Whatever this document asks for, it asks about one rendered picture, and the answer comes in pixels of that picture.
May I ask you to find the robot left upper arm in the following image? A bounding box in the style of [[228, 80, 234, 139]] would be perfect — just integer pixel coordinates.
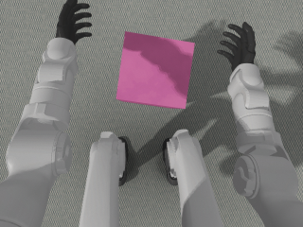
[[0, 130, 73, 227]]

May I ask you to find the left robot forearm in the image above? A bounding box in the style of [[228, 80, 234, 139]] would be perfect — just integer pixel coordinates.
[[6, 37, 79, 172]]

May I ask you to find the left robot hand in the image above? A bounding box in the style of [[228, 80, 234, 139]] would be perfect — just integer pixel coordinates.
[[55, 0, 92, 46]]

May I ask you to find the right robot forearm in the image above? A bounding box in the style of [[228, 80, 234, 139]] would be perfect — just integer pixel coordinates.
[[227, 63, 299, 194]]

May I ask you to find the right robot hand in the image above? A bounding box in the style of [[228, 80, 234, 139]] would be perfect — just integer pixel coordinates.
[[217, 22, 256, 72]]

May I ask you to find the carton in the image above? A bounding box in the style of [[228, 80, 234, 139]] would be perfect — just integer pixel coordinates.
[[116, 31, 195, 109]]

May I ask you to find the robot right upper arm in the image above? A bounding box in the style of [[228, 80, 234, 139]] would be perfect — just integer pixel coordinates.
[[232, 154, 303, 227]]

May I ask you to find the right robot shin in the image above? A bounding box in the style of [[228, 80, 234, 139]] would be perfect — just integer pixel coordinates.
[[169, 129, 202, 178]]

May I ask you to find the left robot thigh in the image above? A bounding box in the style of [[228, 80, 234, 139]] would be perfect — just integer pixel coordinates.
[[79, 137, 126, 227]]

